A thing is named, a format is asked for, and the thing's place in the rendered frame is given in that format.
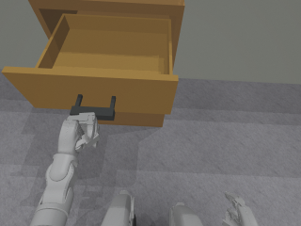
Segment drawer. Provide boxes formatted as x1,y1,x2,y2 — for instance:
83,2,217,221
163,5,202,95
1,13,179,115

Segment robot right hand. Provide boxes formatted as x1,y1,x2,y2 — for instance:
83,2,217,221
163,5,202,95
222,191,259,226

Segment robot thigh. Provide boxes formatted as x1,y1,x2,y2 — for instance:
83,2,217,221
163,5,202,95
168,205,204,226
101,194,135,226

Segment robot left hand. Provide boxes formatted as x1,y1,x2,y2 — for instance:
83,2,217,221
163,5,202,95
57,112,101,157

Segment handle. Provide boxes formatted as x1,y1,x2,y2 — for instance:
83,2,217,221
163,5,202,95
70,94,116,121

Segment cabinet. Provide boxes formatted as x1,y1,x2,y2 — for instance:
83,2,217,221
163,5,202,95
28,0,185,127

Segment robot left forearm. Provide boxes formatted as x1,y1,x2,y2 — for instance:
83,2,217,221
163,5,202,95
29,153,79,226

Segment left robot thigh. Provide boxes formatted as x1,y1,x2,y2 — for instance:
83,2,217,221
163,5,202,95
101,194,135,226

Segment right robot thigh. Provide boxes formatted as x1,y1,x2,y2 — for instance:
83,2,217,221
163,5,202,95
168,205,204,226

